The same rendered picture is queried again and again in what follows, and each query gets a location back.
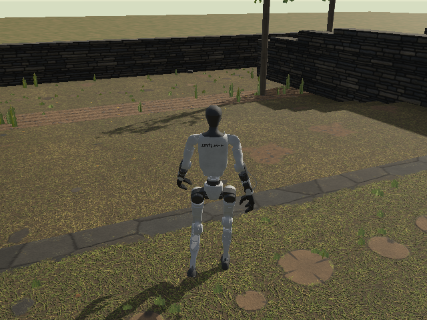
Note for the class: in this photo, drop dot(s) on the robot right upper arm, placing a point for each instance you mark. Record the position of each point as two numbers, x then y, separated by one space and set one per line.
234 141

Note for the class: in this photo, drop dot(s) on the right robot thigh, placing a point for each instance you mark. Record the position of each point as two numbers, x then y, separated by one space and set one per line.
229 199

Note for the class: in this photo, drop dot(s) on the left robot hand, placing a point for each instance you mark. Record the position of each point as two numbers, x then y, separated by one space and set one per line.
183 186

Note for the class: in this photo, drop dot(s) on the left robot forearm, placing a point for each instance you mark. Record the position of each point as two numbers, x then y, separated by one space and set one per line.
181 173

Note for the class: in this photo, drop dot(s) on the robot left upper arm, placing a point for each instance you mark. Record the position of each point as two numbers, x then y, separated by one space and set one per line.
188 151

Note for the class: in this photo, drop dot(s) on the right robot forearm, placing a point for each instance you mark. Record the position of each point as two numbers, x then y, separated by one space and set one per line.
246 181

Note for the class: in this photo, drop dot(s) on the right robot hand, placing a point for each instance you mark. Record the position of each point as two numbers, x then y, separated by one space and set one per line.
251 202

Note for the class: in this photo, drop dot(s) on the humanoid robot head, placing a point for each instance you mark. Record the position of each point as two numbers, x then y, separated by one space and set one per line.
213 115

